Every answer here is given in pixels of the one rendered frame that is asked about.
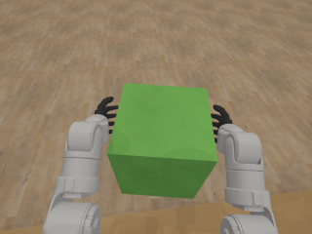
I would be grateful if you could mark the right robot forearm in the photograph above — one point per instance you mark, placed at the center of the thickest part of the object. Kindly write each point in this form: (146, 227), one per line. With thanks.
(245, 184)

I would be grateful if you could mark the left robot hand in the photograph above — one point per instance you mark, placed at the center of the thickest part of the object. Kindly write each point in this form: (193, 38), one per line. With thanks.
(102, 109)

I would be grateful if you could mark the carton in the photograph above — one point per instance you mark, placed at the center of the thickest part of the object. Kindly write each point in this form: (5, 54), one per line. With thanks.
(163, 142)

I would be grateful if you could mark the robot right upper arm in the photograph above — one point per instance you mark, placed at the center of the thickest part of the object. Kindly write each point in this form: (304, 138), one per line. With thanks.
(246, 224)

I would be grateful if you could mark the robot left upper arm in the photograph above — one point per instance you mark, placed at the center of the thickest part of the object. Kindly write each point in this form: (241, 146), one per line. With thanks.
(74, 218)

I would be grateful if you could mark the right robot hand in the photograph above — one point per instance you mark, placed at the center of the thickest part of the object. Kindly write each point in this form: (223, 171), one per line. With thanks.
(222, 119)

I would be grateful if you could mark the left robot forearm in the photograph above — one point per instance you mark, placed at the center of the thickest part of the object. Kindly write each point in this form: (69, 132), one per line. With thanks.
(82, 152)

